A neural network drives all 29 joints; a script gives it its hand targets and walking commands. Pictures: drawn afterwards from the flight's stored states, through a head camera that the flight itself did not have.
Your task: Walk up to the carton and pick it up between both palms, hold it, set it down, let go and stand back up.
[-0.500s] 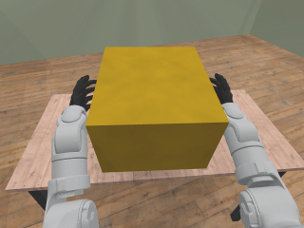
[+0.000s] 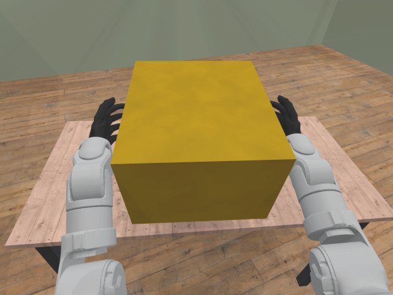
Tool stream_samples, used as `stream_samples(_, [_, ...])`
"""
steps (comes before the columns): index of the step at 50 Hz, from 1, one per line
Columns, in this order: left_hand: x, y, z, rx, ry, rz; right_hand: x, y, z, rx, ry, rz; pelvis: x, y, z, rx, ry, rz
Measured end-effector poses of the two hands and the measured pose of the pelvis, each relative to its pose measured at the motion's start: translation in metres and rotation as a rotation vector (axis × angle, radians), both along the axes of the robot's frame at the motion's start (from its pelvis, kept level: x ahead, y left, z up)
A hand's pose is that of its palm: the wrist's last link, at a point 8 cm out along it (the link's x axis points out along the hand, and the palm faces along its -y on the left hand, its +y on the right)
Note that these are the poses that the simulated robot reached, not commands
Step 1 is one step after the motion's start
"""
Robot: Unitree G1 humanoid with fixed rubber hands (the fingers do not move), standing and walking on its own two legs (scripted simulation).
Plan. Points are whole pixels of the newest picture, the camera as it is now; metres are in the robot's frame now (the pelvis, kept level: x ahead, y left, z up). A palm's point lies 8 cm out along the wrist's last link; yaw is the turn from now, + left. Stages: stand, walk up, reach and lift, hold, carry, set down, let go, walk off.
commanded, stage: hold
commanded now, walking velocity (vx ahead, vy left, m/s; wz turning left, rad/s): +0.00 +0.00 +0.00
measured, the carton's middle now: (197, 135) +0.40 +0.00 +0.15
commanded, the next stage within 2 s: none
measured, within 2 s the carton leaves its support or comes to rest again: neither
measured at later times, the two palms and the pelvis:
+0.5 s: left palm (101, 137) +0.35 +0.19 +0.18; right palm (288, 132) +0.37 -0.18 +0.19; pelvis +0.00 +0.00 +0.00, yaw +0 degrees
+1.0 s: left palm (101, 139) +0.35 +0.19 +0.18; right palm (288, 131) +0.37 -0.18 +0.19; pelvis +0.00 +0.00 +0.00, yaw +0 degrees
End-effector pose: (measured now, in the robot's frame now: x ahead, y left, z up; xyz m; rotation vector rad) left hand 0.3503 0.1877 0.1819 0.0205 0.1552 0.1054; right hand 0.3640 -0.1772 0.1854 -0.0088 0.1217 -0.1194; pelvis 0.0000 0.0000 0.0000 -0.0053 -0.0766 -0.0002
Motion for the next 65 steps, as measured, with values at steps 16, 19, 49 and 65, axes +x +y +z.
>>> stream_samples(16, [-0.001, -0.001, 0.001, -0.003, -0.001, 0.003, 0.000, -0.001, 0.001, -0.001, -0.001, 0.001, 0.001, -0.001, 0.000, 0.000, -0.002, 0.000])
stream_samples(19, [-0.001, -0.001, 0.001, -0.003, -0.001, 0.003, 0.000, -0.001, 0.001, -0.001, 0.000, 0.002, 0.000, -0.001, 0.000, 0.000, -0.003, 0.000])
stream_samples(49, [0.000, 0.001, -0.001, -0.008, -0.001, 0.005, 0.002, 0.002, 0.006, -0.016, 0.000, 0.006, 0.003, 0.000, 0.000, 0.001, 0.003, 0.003])
stream_samples(65, [0.002, 0.001, 0.004, -0.009, -0.003, 0.007, 0.004, 0.001, 0.008, -0.011, -0.001, 0.007, 0.002, -0.001, 0.000, 0.002, 0.005, 0.003])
